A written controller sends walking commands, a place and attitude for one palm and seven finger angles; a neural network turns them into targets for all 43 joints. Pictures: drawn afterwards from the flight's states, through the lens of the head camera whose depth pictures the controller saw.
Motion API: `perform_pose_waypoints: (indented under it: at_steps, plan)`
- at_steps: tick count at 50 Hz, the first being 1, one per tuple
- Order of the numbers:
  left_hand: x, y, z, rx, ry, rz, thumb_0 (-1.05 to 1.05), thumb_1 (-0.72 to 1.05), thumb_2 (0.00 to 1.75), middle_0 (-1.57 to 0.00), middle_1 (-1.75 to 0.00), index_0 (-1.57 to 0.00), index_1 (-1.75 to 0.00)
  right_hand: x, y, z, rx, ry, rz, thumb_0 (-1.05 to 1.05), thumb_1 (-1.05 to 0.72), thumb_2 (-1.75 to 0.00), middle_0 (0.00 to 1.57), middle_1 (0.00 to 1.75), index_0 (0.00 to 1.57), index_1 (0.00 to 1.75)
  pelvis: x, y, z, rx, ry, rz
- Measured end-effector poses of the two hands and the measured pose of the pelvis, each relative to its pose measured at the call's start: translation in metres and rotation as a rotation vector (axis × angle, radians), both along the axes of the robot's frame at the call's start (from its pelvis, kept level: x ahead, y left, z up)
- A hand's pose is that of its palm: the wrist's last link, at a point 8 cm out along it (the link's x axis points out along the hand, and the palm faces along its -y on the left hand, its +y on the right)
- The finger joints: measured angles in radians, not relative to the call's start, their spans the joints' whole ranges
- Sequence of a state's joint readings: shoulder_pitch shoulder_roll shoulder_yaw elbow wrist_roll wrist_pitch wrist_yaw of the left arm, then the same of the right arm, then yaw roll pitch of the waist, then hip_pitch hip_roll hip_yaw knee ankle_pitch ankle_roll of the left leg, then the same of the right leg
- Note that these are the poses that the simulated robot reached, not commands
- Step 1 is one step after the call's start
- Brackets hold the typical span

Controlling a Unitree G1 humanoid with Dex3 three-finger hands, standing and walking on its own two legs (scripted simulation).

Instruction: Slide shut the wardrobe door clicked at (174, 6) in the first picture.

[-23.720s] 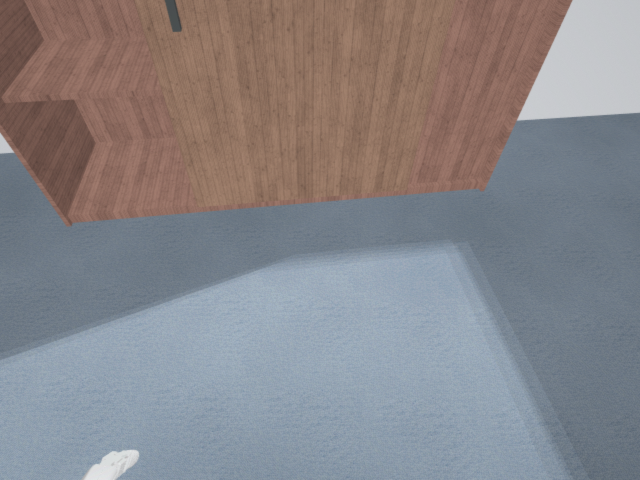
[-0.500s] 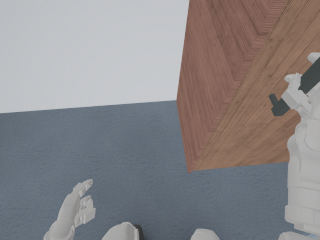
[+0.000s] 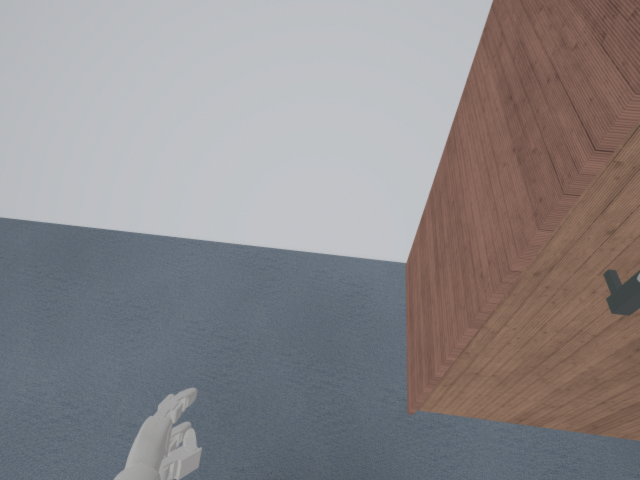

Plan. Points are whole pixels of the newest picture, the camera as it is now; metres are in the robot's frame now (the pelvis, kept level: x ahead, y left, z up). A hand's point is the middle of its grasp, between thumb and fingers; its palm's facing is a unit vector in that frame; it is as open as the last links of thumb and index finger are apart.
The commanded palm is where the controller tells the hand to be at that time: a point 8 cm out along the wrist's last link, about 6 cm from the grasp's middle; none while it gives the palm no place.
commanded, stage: stop walking and hold the door there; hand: right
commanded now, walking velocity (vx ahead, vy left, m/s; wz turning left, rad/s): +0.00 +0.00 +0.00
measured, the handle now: out of the picture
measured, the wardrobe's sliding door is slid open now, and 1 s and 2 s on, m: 0.00 0.00 0.00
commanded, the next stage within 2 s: none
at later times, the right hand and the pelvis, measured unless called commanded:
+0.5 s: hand out of the picture +0.32 -0.35 +0.13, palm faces +0.59 +0.77 -0.25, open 6.6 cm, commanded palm +0.27 -0.35 +0.14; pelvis -0.01 -0.02 +0.01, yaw +1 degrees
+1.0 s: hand out of the picture +0.32 -0.35 +0.13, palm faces +0.58 +0.78 -0.25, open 6.7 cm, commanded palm +0.27 -0.35 +0.14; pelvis +0.00 -0.04 +0.01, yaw +1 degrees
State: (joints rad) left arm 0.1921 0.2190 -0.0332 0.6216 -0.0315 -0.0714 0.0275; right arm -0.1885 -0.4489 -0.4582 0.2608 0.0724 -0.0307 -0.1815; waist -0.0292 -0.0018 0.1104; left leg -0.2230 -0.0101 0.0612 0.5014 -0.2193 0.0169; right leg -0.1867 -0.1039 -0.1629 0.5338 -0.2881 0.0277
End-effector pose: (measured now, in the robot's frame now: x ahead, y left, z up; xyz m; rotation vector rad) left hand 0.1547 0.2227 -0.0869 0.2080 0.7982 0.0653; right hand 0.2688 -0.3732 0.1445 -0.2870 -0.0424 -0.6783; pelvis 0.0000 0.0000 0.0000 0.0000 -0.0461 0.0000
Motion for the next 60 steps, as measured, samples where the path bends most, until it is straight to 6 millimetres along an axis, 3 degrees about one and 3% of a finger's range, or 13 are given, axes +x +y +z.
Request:
perform_pose_waypoints:
  at_steps: [9, 16, 38, 50, 60]
  plan:
    - [-0.041, 0.034, -0.004, 0.077, 0.081, 0.117, 0.01, 0.90, 0.90, -0.21, -0.30, -0.21, -0.30, 0.000, 0.000, 0.001, 0.024, 0.015, -0.011, -0.05, -0.67, -0.77, 0.38, 1.32, 0.20, 1.34, -0.005, -0.002, 0.005, 0.002, 0.029, 0.001]
    - [-0.051, 0.039, 0.001, 0.110, 0.069, 0.158, 0.01, 0.90, 0.90, -0.20, -0.29, -0.20, -0.30, -0.001, -0.001, 0.002, 0.019, 0.019, 0.013, -0.05, -0.67, -0.76, 0.38, 1.32, 0.20, 1.35, -0.009, -0.011, 0.006, -0.002, 0.027, 0.015]
    - [-0.019, -0.029, -0.006, 0.022, 0.033, 0.065, 0.01, 0.90, 0.90, -0.21, -0.30, -0.21, -0.30, 0.000, -0.003, 0.000, 0.011, 0.007, 0.054, -0.06, -0.68, -0.77, 0.35, 1.36, 0.18, 1.35, -0.006, -0.037, 0.006, -0.009, 0.023, 0.017]
    - [0.005, -0.030, -0.002, 0.037, 0.010, 0.057, 0.01, 0.90, 0.90, -0.21, -0.30, -0.21, -0.30, 0.000, -0.004, 0.000, -0.001, -0.003, 0.059, -0.06, -0.68, -0.78, 0.36, 1.37, 0.17, 1.35, 0.005, -0.041, 0.005, -0.003, 0.030, 0.011]
    - [0.011, -0.023, 0.002, 0.052, -0.004, 0.070, 0.01, 0.90, 0.90, -0.20, -0.29, -0.20, -0.30, 0.000, -0.004, -0.001, -0.001, -0.005, 0.057, -0.06, -0.68, -0.79, 0.37, 1.38, 0.17, 1.34, 0.009, -0.041, 0.006, -0.002, 0.031, 0.009]
